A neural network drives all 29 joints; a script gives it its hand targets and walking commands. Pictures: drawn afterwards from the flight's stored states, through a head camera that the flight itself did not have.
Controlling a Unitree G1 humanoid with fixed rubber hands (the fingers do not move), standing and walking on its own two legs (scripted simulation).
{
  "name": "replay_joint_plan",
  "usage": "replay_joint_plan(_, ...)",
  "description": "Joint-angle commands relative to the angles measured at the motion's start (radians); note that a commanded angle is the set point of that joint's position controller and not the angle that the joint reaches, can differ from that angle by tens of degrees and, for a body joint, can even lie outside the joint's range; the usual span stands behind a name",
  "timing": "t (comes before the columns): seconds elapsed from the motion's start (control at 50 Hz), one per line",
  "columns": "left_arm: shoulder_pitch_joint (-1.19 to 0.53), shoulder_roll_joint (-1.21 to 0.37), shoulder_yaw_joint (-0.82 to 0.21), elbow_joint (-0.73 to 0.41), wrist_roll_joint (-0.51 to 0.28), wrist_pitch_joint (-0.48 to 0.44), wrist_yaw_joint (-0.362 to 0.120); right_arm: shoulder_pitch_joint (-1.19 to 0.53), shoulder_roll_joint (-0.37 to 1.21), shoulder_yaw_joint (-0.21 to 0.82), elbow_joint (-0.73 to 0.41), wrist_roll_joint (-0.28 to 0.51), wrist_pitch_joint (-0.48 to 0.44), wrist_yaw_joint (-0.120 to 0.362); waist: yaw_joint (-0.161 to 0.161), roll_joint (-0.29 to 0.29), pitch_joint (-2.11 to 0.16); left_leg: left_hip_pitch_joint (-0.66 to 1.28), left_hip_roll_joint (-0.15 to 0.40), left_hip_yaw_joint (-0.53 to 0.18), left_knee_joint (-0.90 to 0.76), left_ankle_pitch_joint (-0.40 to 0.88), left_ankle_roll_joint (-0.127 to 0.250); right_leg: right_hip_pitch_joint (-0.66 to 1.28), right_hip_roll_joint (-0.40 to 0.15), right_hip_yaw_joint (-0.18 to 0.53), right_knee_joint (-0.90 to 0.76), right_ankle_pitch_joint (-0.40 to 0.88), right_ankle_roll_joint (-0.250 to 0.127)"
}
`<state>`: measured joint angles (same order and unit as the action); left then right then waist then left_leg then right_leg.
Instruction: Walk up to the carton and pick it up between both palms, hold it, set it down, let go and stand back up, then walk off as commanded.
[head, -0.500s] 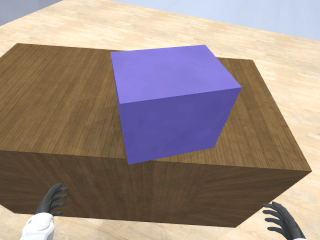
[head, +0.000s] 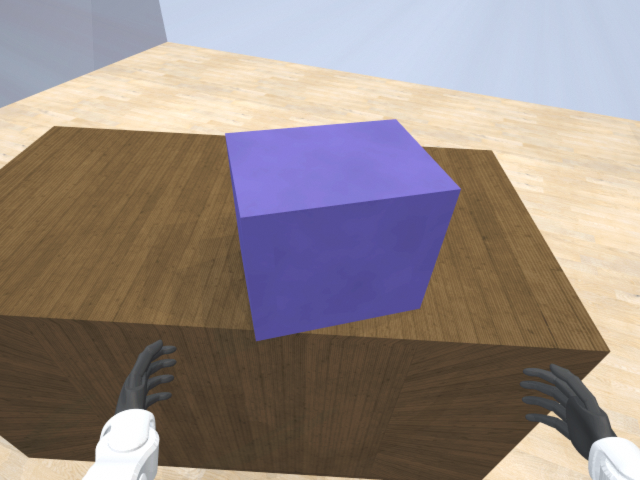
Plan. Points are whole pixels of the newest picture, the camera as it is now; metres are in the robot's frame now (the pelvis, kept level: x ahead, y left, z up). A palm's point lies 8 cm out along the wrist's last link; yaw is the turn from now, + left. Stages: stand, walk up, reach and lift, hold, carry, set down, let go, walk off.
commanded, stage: reach and lift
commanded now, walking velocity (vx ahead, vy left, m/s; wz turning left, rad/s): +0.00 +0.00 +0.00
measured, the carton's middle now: (328, 226) +0.49 +0.01 +0.07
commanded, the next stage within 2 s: none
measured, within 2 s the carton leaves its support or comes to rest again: neither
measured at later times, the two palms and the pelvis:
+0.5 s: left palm (161, 357) +0.24 +0.21 +0.06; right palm (597, 378) +0.24 -0.32 +0.06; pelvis +0.03 +0.00 +0.00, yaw +0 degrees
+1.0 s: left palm (164, 340) +0.25 +0.20 +0.08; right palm (580, 316) +0.30 -0.31 +0.10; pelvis +0.03 +0.00 +0.00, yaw +0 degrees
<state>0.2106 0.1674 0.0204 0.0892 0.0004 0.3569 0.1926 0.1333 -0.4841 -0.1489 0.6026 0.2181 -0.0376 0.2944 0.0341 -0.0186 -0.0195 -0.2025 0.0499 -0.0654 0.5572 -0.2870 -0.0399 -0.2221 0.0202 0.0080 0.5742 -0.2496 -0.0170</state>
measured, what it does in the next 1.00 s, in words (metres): stands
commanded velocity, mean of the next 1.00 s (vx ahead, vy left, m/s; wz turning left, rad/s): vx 0.00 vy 0.00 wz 0.00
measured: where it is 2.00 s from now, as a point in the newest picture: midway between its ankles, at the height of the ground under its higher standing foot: outside the picture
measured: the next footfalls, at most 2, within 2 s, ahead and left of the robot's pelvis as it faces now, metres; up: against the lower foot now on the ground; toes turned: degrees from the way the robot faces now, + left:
none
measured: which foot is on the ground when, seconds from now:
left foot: down 0.00-1.00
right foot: down 0.00-1.00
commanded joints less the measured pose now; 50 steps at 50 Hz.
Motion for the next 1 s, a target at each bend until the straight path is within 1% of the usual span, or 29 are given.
replay_joint_plan(0.0, 0.006, 0.014, -0.001, -0.308, -0.069, -0.033, 0.028, -0.067, -0.312, -0.071, -0.302, 0.105, 0.010, 0.006, -0.053, -0.156, 0.033, 0.042, -0.073, 0.077, -0.203, -0.063, 0.028, -0.056, -0.040, 0.049, -0.337, -0.206, 0.006)
replay_joint_plan(0.02, 0.022, 0.002, 0.000, -0.296, -0.067, -0.033, 0.026, -0.061, -0.316, -0.074, -0.297, 0.107, 0.012, 0.009, -0.050, -0.154, 0.046, 0.032, -0.074, 0.079, -0.212, -0.052, 0.028, -0.032, -0.037, 0.046, -0.340, -0.184, 0.009)
replay_joint_plan(0.04, 0.023, -0.010, -0.003, -0.299, -0.071, -0.036, 0.023, -0.058, -0.329, -0.080, -0.305, 0.112, 0.012, 0.010, -0.061, -0.160, 0.036, 0.038, -0.074, 0.078, -0.218, -0.055, 0.027, -0.023, -0.036, 0.052, -0.336, -0.183, 0.008)
replay_joint_plan(0.08, 0.029, -0.028, -0.017, -0.323, -0.068, -0.038, 0.028, -0.052, -0.344, -0.083, -0.308, 0.132, 0.008, 0.020, -0.059, -0.120, 0.030, 0.064, -0.067, 0.068, -0.233, -0.050, 0.018, -0.040, -0.024, 0.031, -0.326, -0.132, 0.000)
replay_joint_plan(0.12, 0.021, -0.037, -0.026, -0.341, -0.069, -0.050, 0.036, -0.069, -0.370, -0.094, -0.328, 0.145, 0.000, 0.028, -0.055, -0.112, 0.026, 0.072, -0.065, 0.062, -0.235, -0.066, 0.016, -0.064, -0.021, 0.026, -0.321, -0.153, -0.007)
replay_joint_plan(0.16, 0.009, -0.051, -0.055, -0.394, -0.093, -0.066, 0.049, -0.088, -0.384, -0.108, -0.352, 0.149, -0.012, 0.040, -0.060, -0.127, -0.006, 0.075, -0.056, 0.052, -0.225, -0.101, 0.010, -0.093, -0.020, 0.024, -0.320, -0.198, -0.014)
replay_joint_plan(0.2, 0.007, -0.057, -0.057, -0.413, -0.092, -0.082, 0.062, -0.081, -0.393, -0.108, -0.366, 0.165, -0.022, 0.046, -0.049, -0.128, -0.014, 0.068, -0.056, 0.056, -0.224, -0.078, 0.010, -0.087, -0.017, 0.018, -0.309, -0.163, -0.009)
replay_joint_plan(0.24, 0.001, -0.067, -0.067, -0.449, -0.091, -0.093, 0.077, -0.096, -0.409, -0.119, -0.353, 0.185, -0.037, 0.055, -0.057, -0.125, -0.015, 0.066, -0.050, 0.049, -0.218, -0.086, 0.005, -0.103, -0.013, 0.019, -0.297, -0.149, -0.014)
replay_joint_plan(0.26, -0.003, -0.080, -0.069, -0.461, -0.082, -0.095, 0.084, -0.101, -0.426, -0.115, -0.334, 0.197, -0.042, 0.061, -0.059, -0.096, -0.019, 0.073, -0.048, 0.050, -0.224, -0.069, -0.002, -0.103, -0.004, 0.005, -0.287, -0.102, -0.018)
replay_joint_plan(0.28, 0.029, -0.093, -0.082, -0.468, -0.085, -0.093, 0.085, -0.082, -0.429, -0.117, -0.312, 0.207, -0.044, 0.067, -0.063, -0.090, -0.006, 0.080, -0.043, 0.048, -0.224, -0.036, -0.005, -0.111, 0.002, -0.005, -0.282, -0.059, -0.021)
replay_joint_plan(0.3, 0.045, -0.103, -0.073, -0.468, -0.069, -0.093, 0.088, -0.075, -0.435, -0.103, -0.290, 0.221, -0.045, 0.073, -0.053, -0.062, -0.010, 0.082, -0.045, 0.051, -0.225, -0.020, -0.011, -0.103, 0.002, 0.000, -0.279, -0.037, -0.025)
replay_joint_plan(0.34, 0.068, -0.128, -0.081, -0.478, -0.054, -0.089, 0.091, -0.081, -0.449, -0.088, -0.275, 0.242, -0.061, 0.078, -0.055, -0.051, -0.022, 0.095, -0.042, 0.044, -0.218, 0.039, -0.015, -0.090, 0.013, -0.006, -0.270, 0.037, -0.029)
replay_joint_plan(0.38, 0.095, -0.135, -0.074, -0.516, -0.039, -0.094, 0.092, -0.065, -0.463, -0.061, -0.275, 0.266, -0.079, 0.081, -0.049, -0.035, -0.067, 0.124, -0.049, 0.050, -0.196, 0.156, -0.017, -0.058, 0.030, -0.014, -0.251, 0.151, -0.030)
replay_joint_plan(0.44, 0.109, -0.153, -0.084, -0.553, -0.029, -0.104, 0.091, -0.063, -0.496, -0.050, -0.257, 0.291, -0.106, 0.088, -0.053, -0.026, -0.086, 0.149, -0.045, 0.042, -0.176, 0.263, -0.023, -0.057, 0.048, -0.030, -0.234, 0.240, -0.036)
replay_joint_plan(0.46, 0.114, -0.152, -0.082, -0.549, -0.030, -0.105, 0.091, -0.068, -0.493, -0.030, -0.258, 0.300, -0.111, 0.090, -0.051, -0.039, -0.082, 0.145, -0.048, 0.044, -0.175, 0.259, -0.020, -0.046, 0.044, -0.021, -0.242, 0.239, -0.036)
replay_joint_plan(0.52, 0.063, -0.158, -0.075, -0.551, -0.018, -0.103, 0.095, -0.115, -0.504, -0.019, -0.227, 0.316, -0.113, 0.096, -0.048, -0.026, -0.074, 0.118, -0.046, 0.051, -0.181, 0.247, -0.019, -0.043, 0.045, -0.015, -0.241, 0.232, -0.038)
replay_joint_plan(0.58, 0.032, -0.156, -0.080, -0.547, -0.033, -0.098, 0.098, -0.157, -0.503, -0.009, -0.253, 0.316, -0.108, 0.100, -0.040, -0.048, -0.074, 0.093, -0.044, 0.062, -0.180, 0.190, -0.007, -0.047, 0.038, 0.002, -0.248, 0.164, -0.037)
replay_joint_plan(0.6, -0.004, -0.161, -0.078, -0.561, -0.040, -0.095, 0.100, -0.185, -0.518, -0.012, -0.276, 0.317, -0.106, 0.099, -0.045, -0.062, -0.082, 0.086, -0.042, 0.065, -0.182, 0.173, -0.006, -0.039, 0.035, 0.010, -0.253, 0.154, -0.035)
replay_joint_plan(0.62, -0.022, -0.160, -0.079, -0.550, -0.041, -0.089, 0.101, -0.199, -0.525, -0.015, -0.247, 0.317, -0.094, 0.101, -0.048, -0.065, -0.070, 0.082, -0.041, 0.065, -0.187, 0.144, -0.005, -0.057, 0.035, 0.008, -0.251, 0.130, -0.033)
replay_joint_plan(0.72, -0.086, -0.162, -0.077, -0.546, -0.061, -0.060, 0.103, -0.245, -0.535, -0.025, -0.245, 0.299, -0.056, 0.096, -0.061, -0.098, -0.048, 0.062, -0.037, 0.069, -0.202, 0.082, 0.000, -0.066, 0.015, 0.032, -0.276, 0.056, -0.032)
replay_joint_plan(0.76, -0.159, -0.148, -0.068, -0.546, -0.072, -0.045, 0.104, -0.303, -0.524, -0.023, -0.259, 0.296, -0.031, 0.091, -0.051, -0.105, -0.070, 0.044, -0.037, 0.078, -0.209, 0.065, 0.004, -0.053, 0.007, 0.048, -0.279, 0.035, -0.024)
replay_joint_plan(0.78, -0.162, -0.144, -0.065, -0.549, -0.075, -0.038, 0.103, -0.301, -0.534, -0.029, -0.248, 0.291, -0.024, 0.091, -0.063, -0.123, -0.051, 0.035, -0.037, 0.074, -0.213, 0.062, 0.004, -0.052, 0.008, 0.047, -0.280, 0.039, -0.023)
replay_joint_plan(0.8, -0.171, -0.144, -0.064, -0.572, -0.083, -0.038, 0.107, -0.302, -0.533, -0.026, -0.256, 0.293, -0.019, 0.090, -0.050, -0.106, -0.063, 0.028, -0.039, 0.078, -0.218, 0.079, 0.001, -0.053, 0.008, 0.048, -0.276, 0.048, -0.024)
replay_joint_plan(0.86, -0.244, -0.123, -0.048, -0.596, -0.090, -0.021, 0.112, -0.376, -0.536, -0.050, -0.278, 0.286, -0.001, 0.082, -0.048, -0.119, -0.083, 0.017, -0.041, 0.078, -0.212, 0.064, -0.002, -0.042, 0.003, 0.057, -0.276, 0.034, -0.022)
replay_joint_plan(0.88, -0.268, -0.122, -0.053, -0.583, -0.086, -0.013, 0.112, -0.392, -0.526, -0.049, -0.266, 0.282, 0.011, 0.082, -0.049, -0.108, -0.070, 0.019, -0.039, 0.081, -0.214, 0.055, -0.001, -0.055, 0.007, 0.053, -0.275, 0.036, -0.022)
replay_joint_plan(0.9, -0.274, -0.117, -0.036, -0.574, -0.088, -0.006, 0.114, -0.392, -0.522, -0.046, -0.250, 0.281, 0.022, 0.080, -0.046, -0.121, -0.079, 0.014, -0.038, 0.077, -0.212, 0.057, -0.001, -0.044, 0.003, 0.060, -0.274, 0.031, -0.024)
replay_joint_plan(0.92, -0.295, -0.119, -0.043, -0.590, -0.090, 0.007, 0.116, -0.425, -0.527, -0.044, -0.246, 0.291, 0.031, 0.084, -0.041, -0.095, -0.088, 0.023, -0.036, 0.076, -0.215, 0.077, -0.006, -0.054, 0.005, 0.055, -0.271, 0.058, -0.026)
replay_joint_plan(0.94, -0.297, -0.116, -0.039, -0.578, -0.091, 0.017, 0.114, -0.434, -0.527, -0.036, -0.235, 0.290, 0.038, 0.080, -0.043, -0.097, -0.094, 0.034, -0.036, 0.076, -0.213, 0.086, -0.007, -0.049, 0.007, 0.055, -0.268, 0.077, -0.027)
replay_joint_plan(0.98, -0.324, -0.115, -0.033, -0.553, -0.089, 0.039, 0.111, -0.464, -0.521, -0.033, -0.216, 0.288, 0.058, 0.074, -0.042, -0.091, -0.072, 0.028, -0.034, 0.076, -0.214, 0.075, -0.008, -0.054, 0.007, 0.063, -0.273, 0.054, -0.030)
